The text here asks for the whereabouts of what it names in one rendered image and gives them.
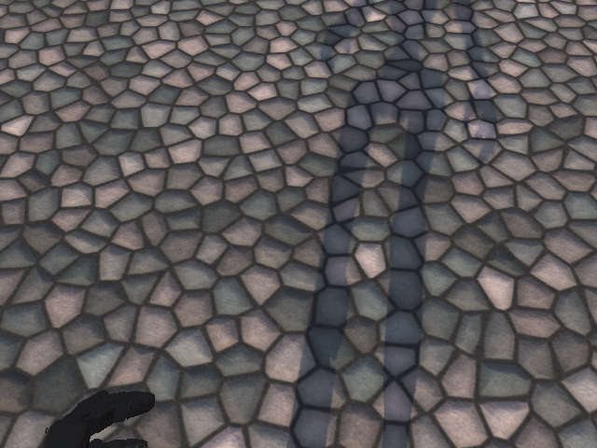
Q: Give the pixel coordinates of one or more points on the left robot hand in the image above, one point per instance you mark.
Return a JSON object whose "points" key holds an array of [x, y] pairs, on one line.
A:
{"points": [[94, 414]]}

